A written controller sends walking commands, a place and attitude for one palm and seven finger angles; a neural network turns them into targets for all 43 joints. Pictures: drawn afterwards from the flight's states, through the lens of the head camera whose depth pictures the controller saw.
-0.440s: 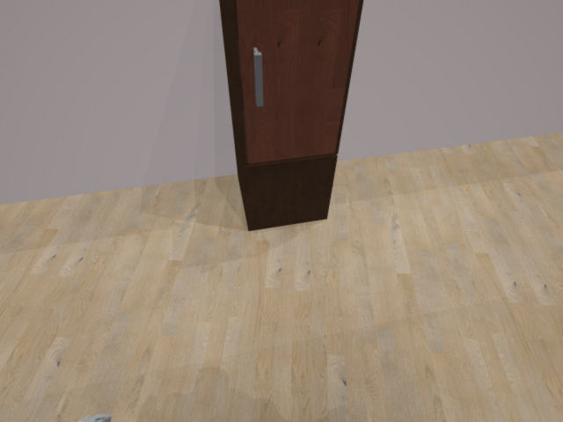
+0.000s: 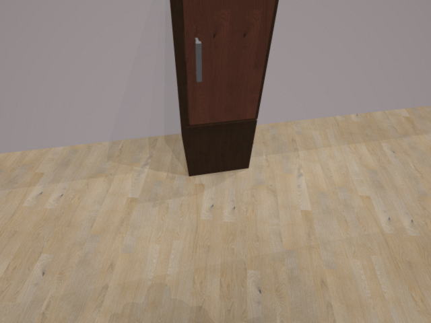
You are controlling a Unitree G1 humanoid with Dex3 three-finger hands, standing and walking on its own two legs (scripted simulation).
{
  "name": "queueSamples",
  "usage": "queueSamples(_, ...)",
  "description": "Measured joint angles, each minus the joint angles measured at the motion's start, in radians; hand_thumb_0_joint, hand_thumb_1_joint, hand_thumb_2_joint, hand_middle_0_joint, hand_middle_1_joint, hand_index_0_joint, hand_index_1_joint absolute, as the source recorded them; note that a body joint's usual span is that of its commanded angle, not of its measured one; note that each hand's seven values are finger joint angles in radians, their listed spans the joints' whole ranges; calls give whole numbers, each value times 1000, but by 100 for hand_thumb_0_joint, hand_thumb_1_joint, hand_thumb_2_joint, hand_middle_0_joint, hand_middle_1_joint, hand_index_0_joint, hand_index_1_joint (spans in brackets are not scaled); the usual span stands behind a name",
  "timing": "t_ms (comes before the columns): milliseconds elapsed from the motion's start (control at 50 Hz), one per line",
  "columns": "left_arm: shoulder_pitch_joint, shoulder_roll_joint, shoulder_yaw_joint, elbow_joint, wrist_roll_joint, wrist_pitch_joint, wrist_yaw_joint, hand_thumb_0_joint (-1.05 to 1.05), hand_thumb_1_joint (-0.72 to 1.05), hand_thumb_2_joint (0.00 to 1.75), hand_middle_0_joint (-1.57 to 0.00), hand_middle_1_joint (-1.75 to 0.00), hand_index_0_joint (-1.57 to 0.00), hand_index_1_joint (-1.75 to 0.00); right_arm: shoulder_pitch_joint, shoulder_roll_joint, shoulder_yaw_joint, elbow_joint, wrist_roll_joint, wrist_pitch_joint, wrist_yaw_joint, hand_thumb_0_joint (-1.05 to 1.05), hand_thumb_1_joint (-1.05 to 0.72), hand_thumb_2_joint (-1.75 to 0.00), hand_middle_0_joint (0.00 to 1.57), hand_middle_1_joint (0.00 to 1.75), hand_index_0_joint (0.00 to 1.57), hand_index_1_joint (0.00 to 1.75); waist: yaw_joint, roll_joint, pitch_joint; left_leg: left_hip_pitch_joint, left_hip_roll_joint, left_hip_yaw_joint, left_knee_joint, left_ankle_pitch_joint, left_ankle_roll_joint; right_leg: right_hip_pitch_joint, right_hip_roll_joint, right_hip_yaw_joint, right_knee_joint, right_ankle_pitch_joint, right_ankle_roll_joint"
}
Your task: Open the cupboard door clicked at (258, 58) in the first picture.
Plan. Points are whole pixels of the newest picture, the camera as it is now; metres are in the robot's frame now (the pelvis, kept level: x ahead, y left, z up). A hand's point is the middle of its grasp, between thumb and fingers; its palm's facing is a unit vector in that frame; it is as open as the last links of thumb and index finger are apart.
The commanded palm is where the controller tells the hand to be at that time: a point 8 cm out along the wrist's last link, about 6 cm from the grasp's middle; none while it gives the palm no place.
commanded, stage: stand and wait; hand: left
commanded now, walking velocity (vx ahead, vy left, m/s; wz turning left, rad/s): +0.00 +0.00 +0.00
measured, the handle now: (198, 60) +1.05 +0.14 +0.00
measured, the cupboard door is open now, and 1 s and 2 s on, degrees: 0 0 0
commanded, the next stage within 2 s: look at it before walking up in 0.38 s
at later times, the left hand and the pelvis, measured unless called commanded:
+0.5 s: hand out of the picture +0.06 +0.25 -0.16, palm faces -0.03 -0.94 -0.33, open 7.4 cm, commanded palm none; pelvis -0.01 +0.00 +0.00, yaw +0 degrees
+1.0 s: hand out of the picture +0.07 +0.24 -0.15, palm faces -0.03 -0.94 -0.33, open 7.4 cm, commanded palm none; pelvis +0.00 -0.01 +0.00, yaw +0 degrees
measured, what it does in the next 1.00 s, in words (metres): stands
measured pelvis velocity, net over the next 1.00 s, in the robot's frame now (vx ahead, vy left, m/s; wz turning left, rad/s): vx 0.00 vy -0.01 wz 0.00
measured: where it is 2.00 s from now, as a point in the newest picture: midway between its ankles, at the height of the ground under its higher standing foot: outside the picture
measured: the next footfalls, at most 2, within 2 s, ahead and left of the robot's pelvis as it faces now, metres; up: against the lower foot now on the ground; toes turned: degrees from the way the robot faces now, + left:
left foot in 1.96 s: +0.14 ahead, +0.10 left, +0.00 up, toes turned -22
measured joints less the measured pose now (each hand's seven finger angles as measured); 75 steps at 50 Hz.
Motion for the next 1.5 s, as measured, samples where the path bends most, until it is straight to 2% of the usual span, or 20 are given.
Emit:
queueSamples(300, 4, 14, 5, 34, 0, 0, 2, 1, 91, 89, -20, -30, -21, -30, 30, -8, -3, 49, 3, 3, 2, 1, -90, -90, 20, 30, 20, 30, -5, 3, 8, 1, 1, 0, -25, 26, -2, 0, 1, 0, -25, 26, -1)
queueSamples(1140, -21, 13, 3, 31, 1, -8, 0, 1, 91, 89, -20, -30, -21, -30, -17, -13, 4, 43, 5, -3, 2, 1, -90, -90, 20, 30, 20, 30, 0, 6, 16, 24, 9, -2, -61, 25, -10, 21, 9, -2, -56, 23, -8)
queueSamples(1260, 0, -3, 17, 0, 2, 20, 9, 0, 91, 89, -20, -29, -20, -30, -25, 8, -8, 5, 3, 9, -15, 1, -90, -90, 20, 30, 20, 30, 13, 7, 18, -4, 27, 40, -3, -12, -14, -25, 27, 39, 2, 5, -9)
queueSamples(1400, 40, -50, 31, -66, 6, 55, -4, 0, 91, 89, -20, -29, -20, -30, 5, 75, -23, -70, 1, 26, -20, 1, -90, -90, 20, 30, 20, 30, 9, -14, 35, -68, 47, 110, 118, -79, -12, -137, 51, 104, 160, -48, -9)
queueSamples(1460, 49, -72, 41, -91, 6, 64, -10, 1, 91, 89, -20, -29, -20, -30, 19, 98, -30, -83, -2, 27, -18, 1, -90, -90, 20, 30, 20, 30, 16, -19, 55, -75, 61, 150, 160, -104, -13, -196, 36, 52, 323, -156, -4)
queueSamples(1500, 58, -91, 48, -106, 7, 62, -15, 1, 91, 89, -20, -29, -20, -30, 29, 103, -35, -88, -5, 30, -18, 1, -90, -90, 20, 30, 20, 30, 19, -2, 63, -80, 83, 167, 198, -126, -22, -188, 25, 6, 337, -182, -4)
